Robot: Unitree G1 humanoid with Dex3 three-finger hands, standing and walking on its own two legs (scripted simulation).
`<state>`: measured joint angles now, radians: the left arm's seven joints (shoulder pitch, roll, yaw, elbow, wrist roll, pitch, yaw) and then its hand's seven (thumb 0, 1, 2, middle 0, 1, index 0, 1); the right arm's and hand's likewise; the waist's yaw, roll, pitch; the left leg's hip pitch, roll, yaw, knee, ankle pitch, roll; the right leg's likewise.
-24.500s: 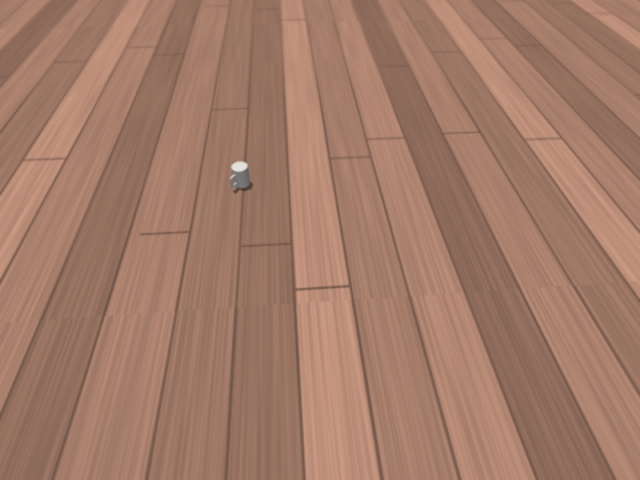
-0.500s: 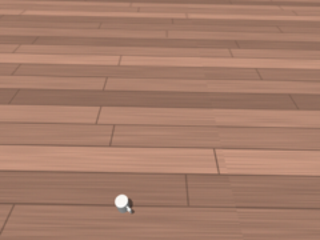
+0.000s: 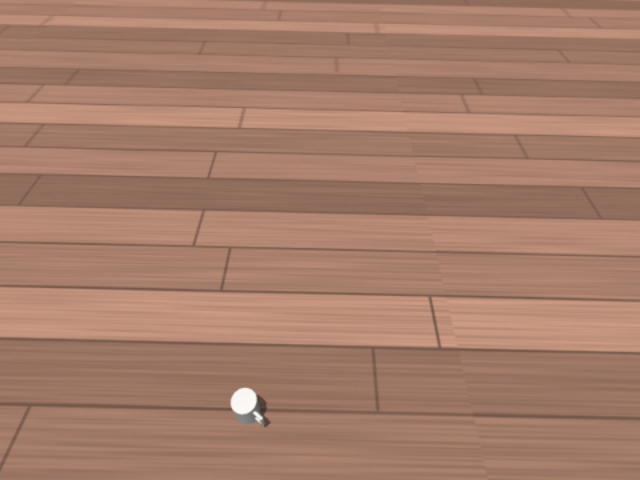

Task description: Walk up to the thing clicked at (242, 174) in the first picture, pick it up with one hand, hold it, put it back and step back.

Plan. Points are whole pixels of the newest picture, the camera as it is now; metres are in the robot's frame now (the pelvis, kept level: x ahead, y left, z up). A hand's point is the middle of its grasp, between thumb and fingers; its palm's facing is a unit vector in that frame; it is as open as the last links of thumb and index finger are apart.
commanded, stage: stand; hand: left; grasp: from above
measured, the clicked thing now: (250, 410) +0.43 +0.20 -0.73
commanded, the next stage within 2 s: rise first in 0.80 s
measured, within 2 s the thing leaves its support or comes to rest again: neither
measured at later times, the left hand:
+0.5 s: hand out of the picture +0.07 +0.26 -0.16, palm faces -0.02 -0.94 -0.34, open 7.4 cm
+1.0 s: hand out of the picture +0.09 +0.25 -0.16, palm faces +0.06 -0.94 -0.33, open 7.6 cm
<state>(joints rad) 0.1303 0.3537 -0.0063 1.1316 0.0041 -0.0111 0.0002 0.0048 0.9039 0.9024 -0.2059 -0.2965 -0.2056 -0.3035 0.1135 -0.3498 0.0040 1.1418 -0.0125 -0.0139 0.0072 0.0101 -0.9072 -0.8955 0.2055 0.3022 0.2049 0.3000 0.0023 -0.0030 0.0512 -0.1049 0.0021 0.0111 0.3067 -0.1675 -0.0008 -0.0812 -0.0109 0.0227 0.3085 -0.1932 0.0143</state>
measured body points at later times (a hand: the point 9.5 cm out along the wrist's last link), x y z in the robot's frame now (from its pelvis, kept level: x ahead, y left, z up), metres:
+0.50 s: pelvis +0.00 +0.00 +0.00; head +0.01 +0.00 +0.45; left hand +0.07 +0.30 -0.13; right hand +0.08 -0.30 -0.13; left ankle +0.00 +0.12 -0.75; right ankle -0.01 -0.13 -0.75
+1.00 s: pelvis -0.01 +0.00 -0.01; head +0.02 +0.01 +0.44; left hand +0.09 +0.30 -0.14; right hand +0.09 -0.29 -0.13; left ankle +0.00 +0.12 -0.75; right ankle -0.01 -0.13 -0.75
